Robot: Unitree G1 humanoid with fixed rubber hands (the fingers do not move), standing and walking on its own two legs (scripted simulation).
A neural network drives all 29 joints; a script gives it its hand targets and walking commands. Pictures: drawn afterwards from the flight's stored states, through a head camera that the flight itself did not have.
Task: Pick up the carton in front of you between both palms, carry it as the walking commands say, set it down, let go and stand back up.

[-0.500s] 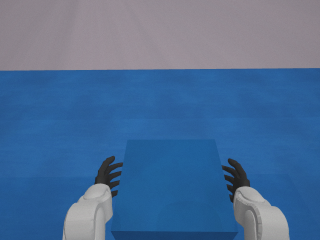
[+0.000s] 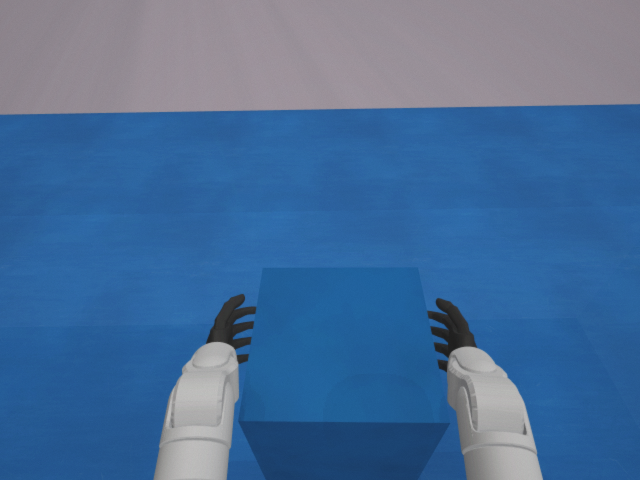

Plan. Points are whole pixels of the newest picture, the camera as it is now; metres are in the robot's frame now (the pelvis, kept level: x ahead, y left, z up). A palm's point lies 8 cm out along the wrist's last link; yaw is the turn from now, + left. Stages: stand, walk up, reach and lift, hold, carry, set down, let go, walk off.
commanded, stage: carry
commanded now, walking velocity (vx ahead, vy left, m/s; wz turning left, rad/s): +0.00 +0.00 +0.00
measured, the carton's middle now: (340, 380) +0.28 +0.00 -0.05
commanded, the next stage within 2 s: none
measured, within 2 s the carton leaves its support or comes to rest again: neither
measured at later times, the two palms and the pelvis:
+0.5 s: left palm (239, 292) +0.37 +0.14 +0.04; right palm (451, 288) +0.38 -0.16 +0.04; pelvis +0.09 -0.02 +0.01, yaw +2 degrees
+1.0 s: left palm (261, 183) +0.61 +0.14 +0.05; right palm (425, 187) +0.60 -0.16 +0.04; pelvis +0.32 -0.01 +0.00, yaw -1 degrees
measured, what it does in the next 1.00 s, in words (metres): walks ahead: left foot, then right foot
